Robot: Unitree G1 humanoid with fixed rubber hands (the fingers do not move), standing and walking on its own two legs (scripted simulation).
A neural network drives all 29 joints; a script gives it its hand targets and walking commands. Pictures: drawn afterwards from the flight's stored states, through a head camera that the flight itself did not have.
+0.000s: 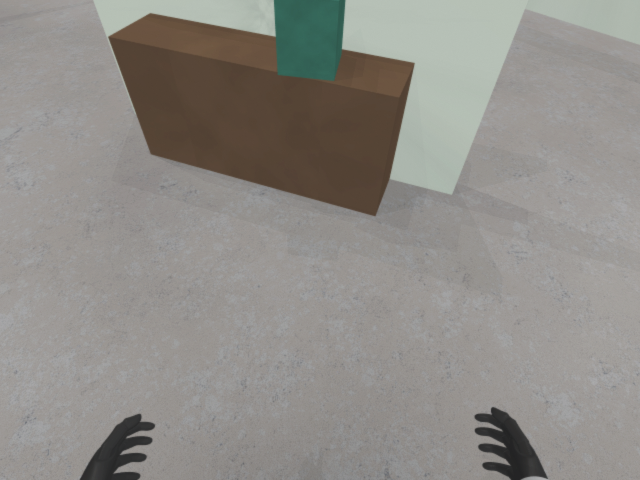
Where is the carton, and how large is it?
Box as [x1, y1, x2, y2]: [274, 0, 344, 80]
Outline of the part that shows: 274,0 278,74 333,80 341,53 344,0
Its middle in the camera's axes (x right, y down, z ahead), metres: -0.02 -0.71 +1.33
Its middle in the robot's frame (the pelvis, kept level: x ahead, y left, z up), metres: +1.47 +0.02 -0.06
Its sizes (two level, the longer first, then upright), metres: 0.210 0.200 0.250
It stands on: a pedestal, 0.57 m high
